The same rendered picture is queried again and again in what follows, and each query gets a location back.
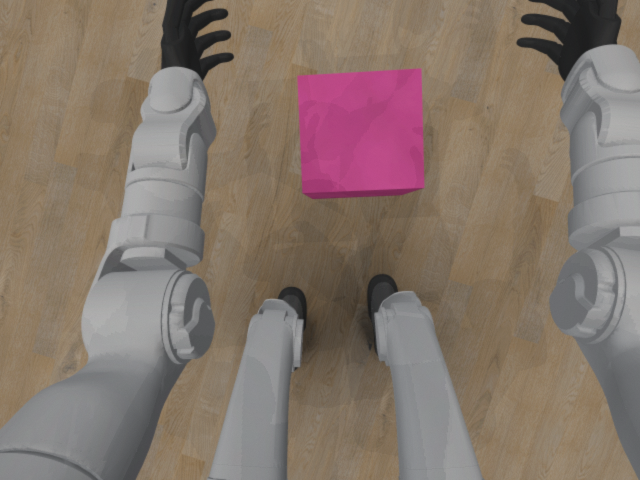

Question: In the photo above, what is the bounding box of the carton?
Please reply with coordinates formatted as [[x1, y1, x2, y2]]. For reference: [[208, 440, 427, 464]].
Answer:
[[297, 68, 424, 199]]

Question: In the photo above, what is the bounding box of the robot left hand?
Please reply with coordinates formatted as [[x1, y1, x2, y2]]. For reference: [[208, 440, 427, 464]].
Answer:
[[161, 0, 234, 81]]

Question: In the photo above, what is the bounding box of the left robot upper arm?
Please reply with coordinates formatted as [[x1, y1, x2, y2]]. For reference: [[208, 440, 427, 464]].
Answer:
[[0, 269, 215, 480]]

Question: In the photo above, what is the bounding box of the robot left thigh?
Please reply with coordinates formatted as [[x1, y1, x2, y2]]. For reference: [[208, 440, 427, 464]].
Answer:
[[207, 309, 304, 480]]

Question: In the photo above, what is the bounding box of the right robot upper arm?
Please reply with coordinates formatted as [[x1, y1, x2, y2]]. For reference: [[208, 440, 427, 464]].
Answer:
[[549, 245, 640, 480]]

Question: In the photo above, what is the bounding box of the left robot forearm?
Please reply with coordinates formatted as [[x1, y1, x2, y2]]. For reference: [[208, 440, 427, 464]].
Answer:
[[81, 67, 217, 351]]

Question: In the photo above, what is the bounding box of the left robot shin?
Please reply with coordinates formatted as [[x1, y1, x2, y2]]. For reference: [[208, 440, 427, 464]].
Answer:
[[247, 299, 297, 336]]

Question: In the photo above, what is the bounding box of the right robot forearm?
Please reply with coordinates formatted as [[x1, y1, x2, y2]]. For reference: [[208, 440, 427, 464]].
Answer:
[[560, 44, 640, 251]]

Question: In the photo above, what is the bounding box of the robot right hand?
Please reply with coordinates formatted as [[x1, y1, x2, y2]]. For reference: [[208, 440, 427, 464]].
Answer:
[[516, 0, 621, 81]]

